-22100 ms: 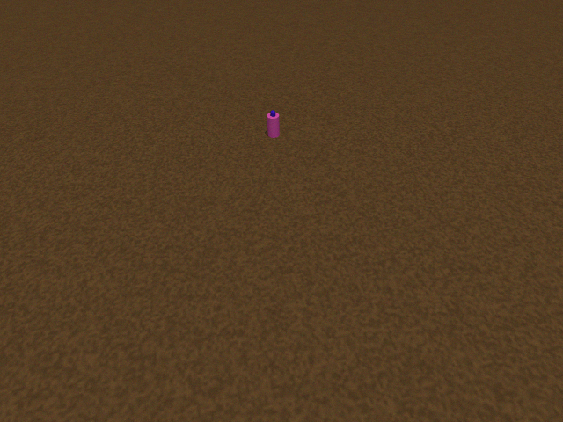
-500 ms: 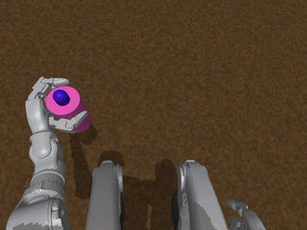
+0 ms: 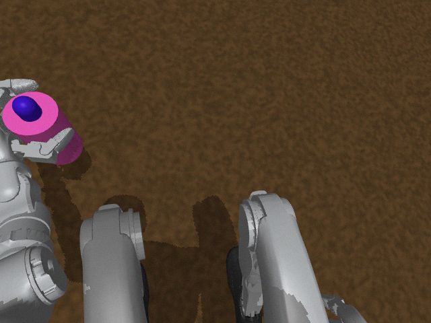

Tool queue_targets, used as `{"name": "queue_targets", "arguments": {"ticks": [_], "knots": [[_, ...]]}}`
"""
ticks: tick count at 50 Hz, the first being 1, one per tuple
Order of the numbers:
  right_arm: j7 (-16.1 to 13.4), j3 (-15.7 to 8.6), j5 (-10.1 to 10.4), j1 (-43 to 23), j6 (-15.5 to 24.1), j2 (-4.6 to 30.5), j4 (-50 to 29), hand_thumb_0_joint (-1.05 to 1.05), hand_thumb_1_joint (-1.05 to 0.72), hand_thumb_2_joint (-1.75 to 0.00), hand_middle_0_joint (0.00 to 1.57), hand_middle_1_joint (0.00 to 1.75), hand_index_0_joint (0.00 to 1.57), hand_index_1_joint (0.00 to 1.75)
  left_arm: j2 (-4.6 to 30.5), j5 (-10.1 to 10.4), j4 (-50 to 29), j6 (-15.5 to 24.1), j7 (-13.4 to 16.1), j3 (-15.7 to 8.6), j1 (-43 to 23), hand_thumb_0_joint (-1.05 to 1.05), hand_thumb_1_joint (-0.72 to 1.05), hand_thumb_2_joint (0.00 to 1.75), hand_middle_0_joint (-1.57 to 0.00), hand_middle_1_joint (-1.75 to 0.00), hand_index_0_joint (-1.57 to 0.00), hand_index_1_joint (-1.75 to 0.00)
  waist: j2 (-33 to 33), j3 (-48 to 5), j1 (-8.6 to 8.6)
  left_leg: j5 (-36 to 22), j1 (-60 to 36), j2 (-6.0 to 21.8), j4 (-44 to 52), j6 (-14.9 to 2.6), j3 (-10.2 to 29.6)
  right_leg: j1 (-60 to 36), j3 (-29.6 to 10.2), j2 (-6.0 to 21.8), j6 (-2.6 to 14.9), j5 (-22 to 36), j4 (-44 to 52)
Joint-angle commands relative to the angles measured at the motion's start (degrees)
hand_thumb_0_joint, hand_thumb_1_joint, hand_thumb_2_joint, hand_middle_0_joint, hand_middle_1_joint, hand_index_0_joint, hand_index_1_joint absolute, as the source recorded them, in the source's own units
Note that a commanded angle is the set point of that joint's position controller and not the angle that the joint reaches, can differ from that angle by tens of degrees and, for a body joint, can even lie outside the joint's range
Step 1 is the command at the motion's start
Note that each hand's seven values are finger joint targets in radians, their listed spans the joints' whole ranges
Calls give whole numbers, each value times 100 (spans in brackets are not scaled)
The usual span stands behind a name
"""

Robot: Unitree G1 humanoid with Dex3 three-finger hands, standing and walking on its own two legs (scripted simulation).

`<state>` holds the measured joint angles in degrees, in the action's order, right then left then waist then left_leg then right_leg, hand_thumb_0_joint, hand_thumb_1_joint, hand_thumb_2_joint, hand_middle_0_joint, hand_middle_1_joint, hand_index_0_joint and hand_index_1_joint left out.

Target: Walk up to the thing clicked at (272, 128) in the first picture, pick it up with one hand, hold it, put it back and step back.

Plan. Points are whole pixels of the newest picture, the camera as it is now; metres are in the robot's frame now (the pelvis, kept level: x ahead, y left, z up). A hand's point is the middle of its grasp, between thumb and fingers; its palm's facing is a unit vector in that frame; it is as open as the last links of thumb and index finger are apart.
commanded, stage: crouch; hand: left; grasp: from the side
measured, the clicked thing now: (45, 128) +0.47 +0.27 -0.07
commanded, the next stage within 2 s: lower in 0.48 s
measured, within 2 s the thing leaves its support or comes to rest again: neither
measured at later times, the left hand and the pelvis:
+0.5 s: hand (52, 133) +0.48 +0.28 -0.11, palm faces +0.29 -0.96 -0.02, open 10.5 cm; pelvis +0.00 +0.01 -0.04, yaw -4 degrees
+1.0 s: hand (65, 140) +0.49 +0.28 -0.17, palm faces +0.30 -0.95 -0.02, open 10.5 cm; pelvis +0.00 +0.02 -0.05, yaw -7 degrees
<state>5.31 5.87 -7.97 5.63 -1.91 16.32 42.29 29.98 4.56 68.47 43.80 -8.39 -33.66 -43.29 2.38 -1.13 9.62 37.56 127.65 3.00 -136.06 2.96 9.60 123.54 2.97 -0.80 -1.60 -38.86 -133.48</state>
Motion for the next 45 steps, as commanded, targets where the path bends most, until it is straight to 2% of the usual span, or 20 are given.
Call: {"name": "queue_targets", "arguments": {"ticks": [1, 3, 9, 10, 12, 13, 14, 15, 16, 18, 21, 26, 28, 30, 32, 34, 37, 41, 42, 45], "knots": [[-72, -312, -103, 667, 60, 1388, -267, 0, -91, -91, 20, 30, 20, 30, 1601, 37, -919, 435, -73, -166, -1557, 0, 17, 123, -118, -134, -120, -134, -1109, -3599, -10, -257, -2057, -69, 1225, -352, -625, -2000, 497, -203, 257, 687, 1394], [-60, -269, -140, 655, 34, 1426, -357, 0, -91, -91, 20, 30, 20, 30, 1755, 40, -1203, 469, -92, -219, -1659, 0, 15, 124, -120, -136, -121, -135, -1161, -3686, 19, -340, -1960, -57, 1121, -353, -599, -2145, 510, -222, 246, 792, 1333], [-6, -152, -228, 515, -13, 1556, -391, 0, -91, -91, 20, 30, 20, 30, 1691, 30, -1112, 463, -100, -134, -1575, 0, 18, 125, -120, -137, -122, -136, -1324, -3436, 162, -304, -2046, -28, 964, -315, -419, -1766, 698, -254, 262, 801, 1067], [3, -136, -249, 560, -10, 1573, -383, 0, -91, -91, 20, 30, 20, 30, 1671, 22, -1025, 439, -107, -160, -1328, 0, 18, 126, -120, -138, -122, -137, -1345, -3476, 139, -480, -2119, -26, 910, -304, -430, -1865, 705, -263, 259, 963, 1034], [4, -107, -284, 514, -46, 1609, -397, 0, -91, -91, 20, 30, 20, 30, 1867, -2, -1221, 481, -74, -209, -1459, 0, 17, 125, -122, -138, -123, -137, -1498, -3467, 101, -513, -2148, -11, 882, -276, -393, -1757, 725, -272, 277, 970, 939], [17, -108, -306, 464, -51, 1659, -462, 0, -91, -91, 20, 30, 20, 30, 1879, -13, -1265, 494, -60, -221, -1455, 0, 16, 125, -120, -138, -122, -137, -1555, -3463, 165, -566, -2176, -8, 852, -272, -366, -1785, 754, -270, 273, 1034, 908], [20, -97, -318, 420, -54, 1691, -493, 0, -91, -91, 20, 30, 20, 30, 1793, -8, -1344, 515, -54, -96, -1599, 0, 19, 125, -121, -138, -123, -137, -1632, -3387, 227, -498, -2181, -6, 849, -266, -341, -1705, 774, -263, 281, 994, 875], [34, -72, -323, 431, -62, 1679, -512, 0, -91, -91, 20, 30, 20, 30, 1859, -12, -1218, 501, -29, -197, -1447, 0, 19, 125, -122, -138, -124, -138, -1563, -3407, 203, -503, -2107, -6, 796, -276, -341, -1774, 771, -281, 277, 1007, 879], [41, -52, -341, 405, -64, 1694, -488, 0, -91, -91, 20, 30, 20, 30, 1765, -16, -1212, 520, -42, -60, -1489, 0, 19, 126, -121, -138, -123, -138, -1532, -3337, 286, -521, -2082, -3, 749, -276, -330, -1767, 783, -279, 266, 1036, 861], [46, -15, -367, 343, -76, 1736, -532, 0, -91, -91, 20, 30, 20, 30, 1948, -5, -1293, 554, 6, -208, -1434, 0, 18, 126, -123, -139, -125, -139, -1594, -3255, 230, -512, -2076, -2, 735, -269, -294, -1702, 817, -281, 273, 1024, 827], [61, 34, -412, 349, -124, 1789, -560, 0, -92, -91, 20, 30, 20, 30, 1832, -24, -1242, 569, 21, -88, -1388, 0, 19, 125, -123, -138, -125, -138, -1717, -3275, 314, -708, -2289, 11, 715, -225, -226, -1662, 872, -275, 285, 1176, 744], [80, 122, -462, 237, -173, 1863, -626, 0, -92, -91, 20, 30, 20, 30, 1993, -35, -1340, 612, 89, -85, -1363, 0, 17, 124, -123, -137, -124, -137, -1842, -3141, 342, -606, -2299, 27, 670, -216, -177, -1629, 926, -289, 293, 1123, 706], [89, 174, -473, 204, -183, 1912, -655, 0, -91, -91, 20, 30, 20, 30, 1960, -34, -1174, 618, 91, -74, -1257, 0, 21, 124, -123, -138, -125, -137, -1860, -3056, 413, -699, -2346, 29, 675, -204, -120, -1616, 974, -277, 288, 1188, 652], [99, 201, -485, 133, -197, 1919, -671, 0, -92, -91, 20, 30, 20, 30, 2030, -57, -1160, 635, 134, -56, -1307, 0, 13, 122, -125, -140, -127, -139, -1884, -2944, 422, -649, -2293, 36, 656, -205, -112, -1540, 974, -283, 297, 1152, 642], [118, 302, -502, 110, -208, 1962, -701, 0, -92, -91, 20, 30, 20, 30, 1871, -6, -761, 648, 186, -34, -1232, 0, 13, 123, -125, -141, -127, -141, -1679, -2636, 591, -539, -2102, 45, 632, -218, -35, -1546, 1051, -290, 276, 1088, 638], [125, 416, -531, 65, -210, 1969, -747, 0, -92, -91, 20, 30, 20, 30, 1997, 57, -620, 734, 245, -106, -1261, 0, 10, 122, -125, -141, -127, -140, -1472, -2666, 628, -515, -1973, 42, 490, -258, -34, -1755, 1049, -323, 234, 1112, 693], [109, 560, -608, -66, -235, 2012, -820, 0, -92, -91, 20, 30, 20, 30, 2441, -23, -467, 901, 276, -204, -1353, 0, 13, 121, -123, -139, -126, -138, -1402, -2594, 623, -443, -1847, 61, 400, -286, -21, -1859, 1050, -345, 212, 1039, 713], [102, 745, -712, -184, -214, 2092, -865, 0, -92, -91, 20, 30, 20, 30, 2481, 10, -185, 1086, 289, -156, -1423, 0, 14, 121, -122, -139, -126, -138, -1523, -2483, 787, -408, -1976, 95, 347, -264, 59, -1895, 1135, -387, 202, 1072, 656], [102, 793, -736, -211, -208, 2107, -871, 0, -91, -90, 20, 30, 20, 30, 2666, 2, -123, 1124, 294, -255, -1312, 0, 14, 120, -122, -138, -125, -137, -1596, -2511, 719, -493, -1978, 99, 339, -249, 47, -1992, 1125, -395, 211, 1132, 644], [78, 906, -793, -300, -225, 2167, -896, 0, -92, -91, 20, 30, 20, 30, 2828, 42, -39, 1246, 277, -266, -1405, 0, 11, 118, -120, -136, -123, -135, -1644, -2401, 789, -397, -1934, 119, 295, -251, 97, -2016, 1170, -416, 198, 1095, 633]]}}
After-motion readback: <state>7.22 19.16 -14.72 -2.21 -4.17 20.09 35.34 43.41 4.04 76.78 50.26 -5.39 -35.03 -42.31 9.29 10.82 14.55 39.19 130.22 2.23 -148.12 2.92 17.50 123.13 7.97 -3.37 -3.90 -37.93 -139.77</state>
